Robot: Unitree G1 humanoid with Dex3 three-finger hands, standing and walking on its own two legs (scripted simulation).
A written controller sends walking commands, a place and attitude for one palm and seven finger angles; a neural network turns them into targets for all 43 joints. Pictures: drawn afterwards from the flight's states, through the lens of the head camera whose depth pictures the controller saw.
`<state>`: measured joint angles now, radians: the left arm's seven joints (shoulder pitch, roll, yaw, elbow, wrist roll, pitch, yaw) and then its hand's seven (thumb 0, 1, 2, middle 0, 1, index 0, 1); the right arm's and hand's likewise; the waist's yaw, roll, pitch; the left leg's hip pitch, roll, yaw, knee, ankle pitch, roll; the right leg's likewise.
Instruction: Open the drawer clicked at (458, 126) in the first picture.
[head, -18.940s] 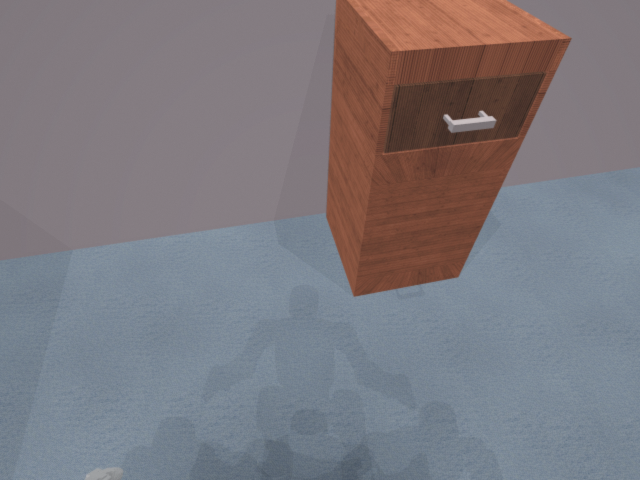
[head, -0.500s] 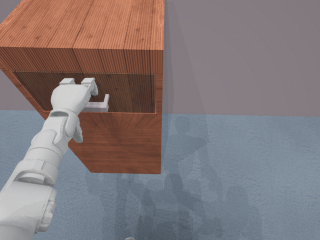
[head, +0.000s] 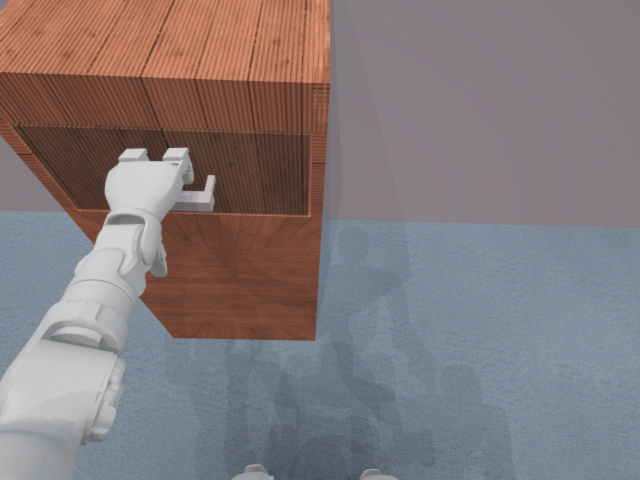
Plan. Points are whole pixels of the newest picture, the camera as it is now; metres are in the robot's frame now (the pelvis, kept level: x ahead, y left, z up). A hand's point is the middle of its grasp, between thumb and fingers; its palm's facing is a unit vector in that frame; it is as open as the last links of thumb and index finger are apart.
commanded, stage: lower the fingers behind the handle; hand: left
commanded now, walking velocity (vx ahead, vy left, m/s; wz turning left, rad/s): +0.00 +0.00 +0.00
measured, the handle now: (175, 190) +0.52 +0.20 +0.02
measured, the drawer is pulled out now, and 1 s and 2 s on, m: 0.00 0.00 0.00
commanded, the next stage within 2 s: lift the fingers back up to retry in 0.72 s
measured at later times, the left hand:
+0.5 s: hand (160, 213) +0.47 +0.21 +0.02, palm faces -0.01 +0.01 -1.00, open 13.8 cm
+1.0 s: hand (159, 212) +0.47 +0.21 +0.02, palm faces -0.03 +0.00 -1.00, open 13.7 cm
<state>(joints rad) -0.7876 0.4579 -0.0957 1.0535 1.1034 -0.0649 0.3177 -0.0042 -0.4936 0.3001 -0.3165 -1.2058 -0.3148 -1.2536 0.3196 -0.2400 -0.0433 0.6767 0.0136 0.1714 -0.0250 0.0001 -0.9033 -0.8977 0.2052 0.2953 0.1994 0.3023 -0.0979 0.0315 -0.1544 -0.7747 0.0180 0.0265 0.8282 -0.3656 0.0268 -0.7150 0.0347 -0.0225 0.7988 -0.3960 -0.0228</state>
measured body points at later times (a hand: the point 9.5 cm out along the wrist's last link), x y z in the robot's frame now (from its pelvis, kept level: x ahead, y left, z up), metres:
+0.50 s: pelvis -0.02 +0.01 -0.02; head +0.07 +0.02 +0.42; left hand +0.46 +0.21 +0.08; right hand -0.01 -0.26 -0.14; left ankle +0.01 +0.10 -0.70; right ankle -0.01 -0.11 -0.70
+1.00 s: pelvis -0.03 +0.01 -0.02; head +0.07 +0.02 +0.42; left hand +0.47 +0.21 +0.08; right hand -0.02 -0.26 -0.14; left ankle +0.01 +0.10 -0.70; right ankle -0.01 -0.11 -0.70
